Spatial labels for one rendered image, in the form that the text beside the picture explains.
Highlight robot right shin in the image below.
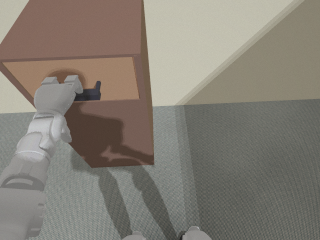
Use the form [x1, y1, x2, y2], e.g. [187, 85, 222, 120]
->
[187, 226, 200, 233]

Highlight handle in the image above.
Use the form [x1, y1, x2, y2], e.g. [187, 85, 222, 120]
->
[59, 81, 101, 102]

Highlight robot left hand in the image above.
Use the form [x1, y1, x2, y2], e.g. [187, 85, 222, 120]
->
[33, 75, 83, 143]

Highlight left robot forearm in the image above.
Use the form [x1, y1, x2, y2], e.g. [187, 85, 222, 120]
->
[0, 109, 65, 192]

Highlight drawer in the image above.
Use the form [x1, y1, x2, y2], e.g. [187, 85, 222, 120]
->
[2, 57, 140, 102]

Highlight right robot thigh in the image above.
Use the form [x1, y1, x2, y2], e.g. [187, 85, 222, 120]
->
[182, 230, 212, 240]

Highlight robot left upper arm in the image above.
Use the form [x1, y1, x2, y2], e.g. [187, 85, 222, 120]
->
[0, 187, 47, 240]

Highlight cabinet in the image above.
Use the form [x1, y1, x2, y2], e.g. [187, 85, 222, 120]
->
[0, 0, 154, 168]

